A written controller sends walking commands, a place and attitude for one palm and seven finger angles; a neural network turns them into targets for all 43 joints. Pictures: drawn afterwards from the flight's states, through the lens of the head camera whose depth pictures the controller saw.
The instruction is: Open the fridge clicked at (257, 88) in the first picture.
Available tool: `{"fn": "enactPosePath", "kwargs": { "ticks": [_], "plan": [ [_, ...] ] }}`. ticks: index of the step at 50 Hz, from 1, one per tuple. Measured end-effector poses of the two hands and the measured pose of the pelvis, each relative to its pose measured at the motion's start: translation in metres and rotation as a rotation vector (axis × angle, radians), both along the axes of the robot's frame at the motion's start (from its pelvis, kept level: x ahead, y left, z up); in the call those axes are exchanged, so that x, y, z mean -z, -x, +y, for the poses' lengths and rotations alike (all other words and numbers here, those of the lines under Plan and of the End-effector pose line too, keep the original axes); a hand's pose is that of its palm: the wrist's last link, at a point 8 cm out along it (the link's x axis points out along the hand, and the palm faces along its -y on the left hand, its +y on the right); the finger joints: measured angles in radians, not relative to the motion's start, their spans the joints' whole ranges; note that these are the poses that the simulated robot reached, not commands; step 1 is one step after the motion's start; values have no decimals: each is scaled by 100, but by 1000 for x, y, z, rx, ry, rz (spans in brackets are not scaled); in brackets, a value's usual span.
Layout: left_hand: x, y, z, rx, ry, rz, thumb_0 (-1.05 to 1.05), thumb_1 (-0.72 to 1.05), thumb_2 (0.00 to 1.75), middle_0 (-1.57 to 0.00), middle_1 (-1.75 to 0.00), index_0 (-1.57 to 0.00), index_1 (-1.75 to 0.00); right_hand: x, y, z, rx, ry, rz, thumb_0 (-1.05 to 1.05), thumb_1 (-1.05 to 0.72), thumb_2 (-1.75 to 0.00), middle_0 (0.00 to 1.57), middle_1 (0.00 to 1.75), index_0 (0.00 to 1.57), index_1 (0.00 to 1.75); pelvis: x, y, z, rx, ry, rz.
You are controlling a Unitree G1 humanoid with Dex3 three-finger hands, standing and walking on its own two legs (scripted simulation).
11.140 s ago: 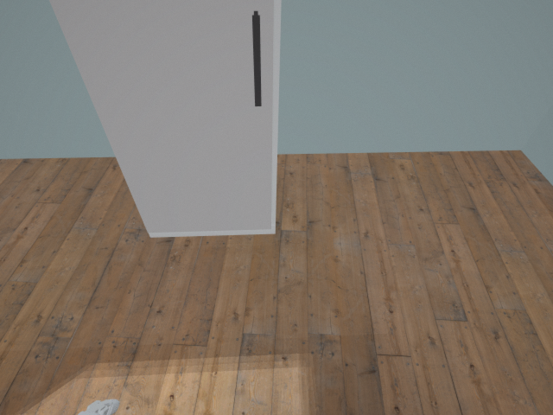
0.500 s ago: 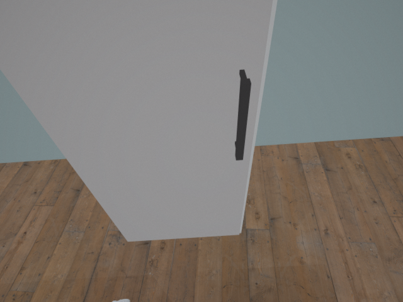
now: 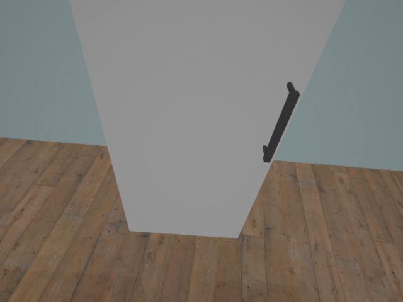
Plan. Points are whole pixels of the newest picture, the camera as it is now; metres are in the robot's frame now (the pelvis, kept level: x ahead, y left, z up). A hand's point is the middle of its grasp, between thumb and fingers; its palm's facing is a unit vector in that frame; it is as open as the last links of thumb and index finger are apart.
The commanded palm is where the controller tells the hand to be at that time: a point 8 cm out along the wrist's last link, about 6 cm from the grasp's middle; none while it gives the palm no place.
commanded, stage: come to a stop and stand still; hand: right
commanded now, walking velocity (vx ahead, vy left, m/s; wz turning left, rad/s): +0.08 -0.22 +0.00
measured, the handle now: (277, 125) +0.55 -0.17 +0.07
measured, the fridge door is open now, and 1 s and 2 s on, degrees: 0 0 0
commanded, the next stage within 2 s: look again from close up in 0.82 s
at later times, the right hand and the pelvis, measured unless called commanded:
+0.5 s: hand out of the picture -0.02 -0.26 -0.19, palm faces +0.10 +0.97 -0.24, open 7.4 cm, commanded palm none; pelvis -0.01 -0.07 -0.02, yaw -2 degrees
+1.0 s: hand out of the picture +0.02 -0.24 -0.19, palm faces +0.01 +0.98 -0.20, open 7.4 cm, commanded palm none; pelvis +0.00 -0.06 -0.01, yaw -1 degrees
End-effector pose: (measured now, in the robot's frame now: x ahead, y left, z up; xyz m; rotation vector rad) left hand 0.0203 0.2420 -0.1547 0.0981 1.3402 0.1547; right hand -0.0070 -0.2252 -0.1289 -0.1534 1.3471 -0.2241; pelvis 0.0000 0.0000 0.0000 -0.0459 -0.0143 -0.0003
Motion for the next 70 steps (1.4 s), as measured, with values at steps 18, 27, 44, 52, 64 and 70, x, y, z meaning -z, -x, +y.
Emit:
{"fn": "enactPosePath", "kwargs": {
  "ticks": [18,27,44,52,64,70],
  "plan": [
    [1,-36,-60,136,-47,-94,1,91,90,-19,-30,-19,-30,31,55,-37,73,-49,128,0,-90,-90,20,30,21,30,19,7,-50,56,-63,11],
    [-7,-62,-97,141,-40,-219,0,94,90,-20,-30,-20,-30,26,12,-89,15,4,-2,0,-91,-90,19,30,20,30,17,6,-76,25,-53,-17],
    [-5,10,-79,72,-59,-10,0,91,90,-20,-30,-20,-30,23,-30,-80,-70,-20,-42,0,-91,-90,19,30,20,30,12,4,-71,10,-39,-2],
    [-3,28,-70,50,-40,57,1,90,90,-20,-30,-20,-30,26,-23,-58,-60,-37,-5,0,-91,-90,20,30,20,30,11,1,-56,15,-41,-3],
    [-2,7,-53,63,-34,22,1,91,90,-20,-30,-20,-30,26,-9,-33,-31,-45,12,0,-91,-90,20,30,20,30,10,0,-35,22,-43,-6],
    [-5,-1,-43,73,-45,3,1,91,90,-20,-30,-20,-30,27,-3,-25,-24,-52,17,0,-91,-90,20,30,20,30,9,1,-28,24,-44,-5]
  ]
}}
